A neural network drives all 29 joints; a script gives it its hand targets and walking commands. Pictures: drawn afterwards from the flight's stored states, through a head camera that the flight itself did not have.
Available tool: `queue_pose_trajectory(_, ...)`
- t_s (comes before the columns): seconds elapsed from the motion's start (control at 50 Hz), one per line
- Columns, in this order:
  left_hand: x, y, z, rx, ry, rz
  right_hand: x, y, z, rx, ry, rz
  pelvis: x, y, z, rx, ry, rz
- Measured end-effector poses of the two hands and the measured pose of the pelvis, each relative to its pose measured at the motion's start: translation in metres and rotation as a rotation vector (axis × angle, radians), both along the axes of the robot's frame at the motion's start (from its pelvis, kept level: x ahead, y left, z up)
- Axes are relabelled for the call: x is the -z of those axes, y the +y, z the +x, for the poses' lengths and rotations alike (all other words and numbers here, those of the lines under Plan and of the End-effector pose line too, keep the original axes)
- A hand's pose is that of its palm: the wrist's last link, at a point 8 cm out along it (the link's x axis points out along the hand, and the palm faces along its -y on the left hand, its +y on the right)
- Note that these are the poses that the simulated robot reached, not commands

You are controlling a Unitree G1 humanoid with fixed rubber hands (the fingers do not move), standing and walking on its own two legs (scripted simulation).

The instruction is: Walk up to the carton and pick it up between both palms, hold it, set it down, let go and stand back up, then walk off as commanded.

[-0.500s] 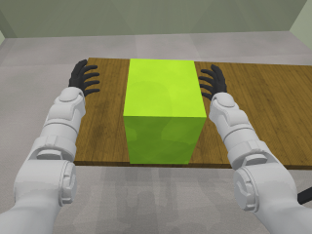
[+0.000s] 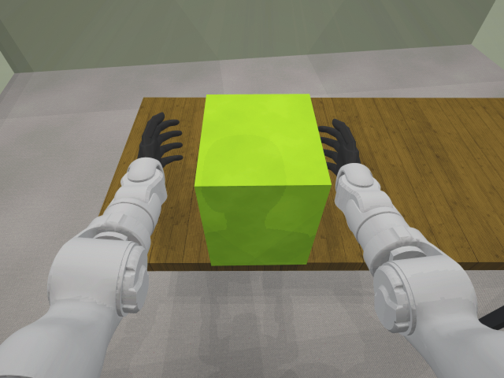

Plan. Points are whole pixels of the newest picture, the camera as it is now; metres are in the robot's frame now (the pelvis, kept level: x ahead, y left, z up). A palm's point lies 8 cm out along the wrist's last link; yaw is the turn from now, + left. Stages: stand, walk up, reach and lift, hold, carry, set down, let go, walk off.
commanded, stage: reach and lift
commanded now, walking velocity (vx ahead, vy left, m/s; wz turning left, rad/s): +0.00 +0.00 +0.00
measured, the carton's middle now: (258, 183) +0.44 +0.00 +0.05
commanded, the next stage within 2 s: none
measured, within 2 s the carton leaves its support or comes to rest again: leaves its support in 1.80 s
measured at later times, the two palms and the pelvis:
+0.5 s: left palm (171, 165) +0.44 +0.15 +0.10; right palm (337, 166) +0.42 -0.13 +0.11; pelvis +0.01 +0.01 +0.01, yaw -1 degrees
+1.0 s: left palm (165, 176) +0.42 +0.16 +0.10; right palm (333, 176) +0.41 -0.12 +0.10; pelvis +0.02 +0.02 +0.01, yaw +0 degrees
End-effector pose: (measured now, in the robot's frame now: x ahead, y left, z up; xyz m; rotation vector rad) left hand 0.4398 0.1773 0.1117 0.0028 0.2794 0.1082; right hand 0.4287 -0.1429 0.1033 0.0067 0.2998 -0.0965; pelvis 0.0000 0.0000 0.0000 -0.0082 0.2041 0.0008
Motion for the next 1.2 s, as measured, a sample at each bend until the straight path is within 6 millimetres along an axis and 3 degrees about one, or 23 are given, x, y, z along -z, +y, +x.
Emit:
queue_pose_trajectory(0.16,0.020,0.001,0.010,0.027,-0.036,0.014,-0.005,0.009,0.012,0.033,-0.051,-0.024,0.001,-0.010,0.004,-0.041,0.024,-0.009)
queue_pose_trajectory(0.3,0.017,-0.032,0.010,0.123,-0.056,0.033,-0.004,0.010,0.008,0.059,-0.093,0.032,-0.003,-0.001,0.007,-0.030,0.015,-0.012)
queue_pose_trajectory(0.36,0.011,-0.036,0.010,0.103,-0.058,0.047,-0.004,0.008,0.005,0.069,-0.111,0.042,-0.005,0.004,0.007,-0.015,-0.011,-0.008)
queue_pose_trajectory(0.64,0.013,-0.020,-0.016,0.038,-0.051,-0.008,-0.011,0.028,-0.015,0.030,-0.155,-0.057,-0.014,0.012,0.016,0.013,-0.174,0.004)
queue_pose_trajectory(0.76,0.012,-0.019,-0.020,0.030,-0.056,-0.007,-0.013,0.030,-0.020,0.042,-0.160,-0.052,-0.014,0.011,0.018,0.004,-0.211,0.000)
queue_pose_trajectory(0.98,0.011,-0.023,-0.023,0.029,-0.011,0.054,0.000,0.025,-0.022,0.038,-0.156,0.008,-0.014,0.017,0.017,0.004,-0.209,-0.005)
queue_pose_trajectory(1.2,0.014,-0.019,-0.025,0.036,-0.024,-0.002,-0.006,0.030,-0.026,0.041,-0.177,-0.051,-0.015,0.013,0.017,0.001,-0.196,0.001)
